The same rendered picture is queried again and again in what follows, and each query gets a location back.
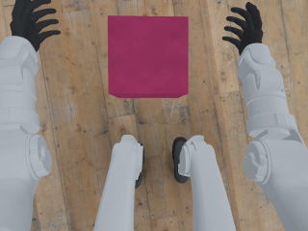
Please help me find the left robot forearm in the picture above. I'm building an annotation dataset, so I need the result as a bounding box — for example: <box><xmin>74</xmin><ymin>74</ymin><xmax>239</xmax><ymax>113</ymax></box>
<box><xmin>0</xmin><ymin>36</ymin><xmax>40</xmax><ymax>139</ymax></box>

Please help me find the robot left hand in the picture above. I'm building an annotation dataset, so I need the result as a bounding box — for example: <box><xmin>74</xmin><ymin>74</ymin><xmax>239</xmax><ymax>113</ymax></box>
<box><xmin>10</xmin><ymin>0</ymin><xmax>61</xmax><ymax>52</ymax></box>

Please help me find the right robot forearm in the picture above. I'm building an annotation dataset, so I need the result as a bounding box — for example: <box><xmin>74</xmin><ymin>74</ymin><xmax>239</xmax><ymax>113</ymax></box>
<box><xmin>237</xmin><ymin>42</ymin><xmax>308</xmax><ymax>151</ymax></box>

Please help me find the left robot upper arm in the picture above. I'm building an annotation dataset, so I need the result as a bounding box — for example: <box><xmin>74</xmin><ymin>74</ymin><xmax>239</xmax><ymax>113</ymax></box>
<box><xmin>0</xmin><ymin>133</ymin><xmax>52</xmax><ymax>231</ymax></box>

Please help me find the robot right hand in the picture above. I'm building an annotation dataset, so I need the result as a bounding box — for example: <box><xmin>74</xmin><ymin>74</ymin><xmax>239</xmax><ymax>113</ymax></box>
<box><xmin>222</xmin><ymin>2</ymin><xmax>264</xmax><ymax>56</ymax></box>

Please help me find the left robot foot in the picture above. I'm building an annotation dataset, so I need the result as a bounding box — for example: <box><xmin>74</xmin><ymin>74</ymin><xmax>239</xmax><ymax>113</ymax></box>
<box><xmin>135</xmin><ymin>141</ymin><xmax>144</xmax><ymax>189</ymax></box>

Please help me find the right robot upper arm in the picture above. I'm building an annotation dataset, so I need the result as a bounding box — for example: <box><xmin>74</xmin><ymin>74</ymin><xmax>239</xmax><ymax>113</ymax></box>
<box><xmin>243</xmin><ymin>139</ymin><xmax>308</xmax><ymax>231</ymax></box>

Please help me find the left robot thigh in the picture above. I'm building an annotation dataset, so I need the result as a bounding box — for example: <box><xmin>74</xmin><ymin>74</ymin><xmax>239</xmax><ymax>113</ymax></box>
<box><xmin>93</xmin><ymin>140</ymin><xmax>143</xmax><ymax>231</ymax></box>

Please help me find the carton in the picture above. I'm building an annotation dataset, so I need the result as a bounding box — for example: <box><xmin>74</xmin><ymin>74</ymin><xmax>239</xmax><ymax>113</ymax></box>
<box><xmin>108</xmin><ymin>15</ymin><xmax>189</xmax><ymax>98</ymax></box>

